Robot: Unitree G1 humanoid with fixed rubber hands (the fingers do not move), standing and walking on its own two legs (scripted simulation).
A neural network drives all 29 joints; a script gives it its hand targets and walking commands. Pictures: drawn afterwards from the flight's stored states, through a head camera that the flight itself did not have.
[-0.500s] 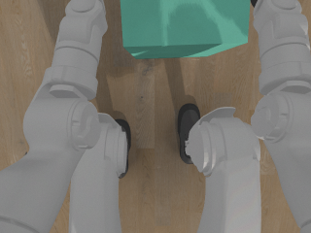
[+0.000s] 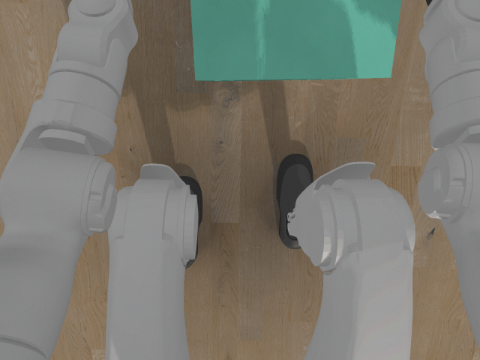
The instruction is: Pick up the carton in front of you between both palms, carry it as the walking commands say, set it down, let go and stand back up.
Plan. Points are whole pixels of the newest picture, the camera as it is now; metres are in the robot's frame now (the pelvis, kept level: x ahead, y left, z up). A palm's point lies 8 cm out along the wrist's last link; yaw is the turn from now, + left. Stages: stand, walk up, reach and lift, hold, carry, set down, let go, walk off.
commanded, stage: set down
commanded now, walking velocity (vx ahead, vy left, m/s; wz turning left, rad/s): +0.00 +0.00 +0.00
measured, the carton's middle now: (279, 3) +0.52 -0.08 -0.24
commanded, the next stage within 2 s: let go in 1.00 s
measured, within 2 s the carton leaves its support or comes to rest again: neither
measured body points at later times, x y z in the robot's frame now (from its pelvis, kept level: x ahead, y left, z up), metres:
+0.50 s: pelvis +0.01 +0.00 +0.11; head +0.34 -0.04 +0.41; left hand +0.57 +0.11 -0.01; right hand +0.54 -0.28 -0.01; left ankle +0.10 +0.12 -0.33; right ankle +0.13 -0.12 -0.33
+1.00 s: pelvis +0.04 -0.01 +0.25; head +0.34 -0.05 +0.58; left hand +0.57 +0.12 +0.14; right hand +0.54 -0.29 +0.14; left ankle +0.10 +0.12 -0.33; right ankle +0.13 -0.12 -0.33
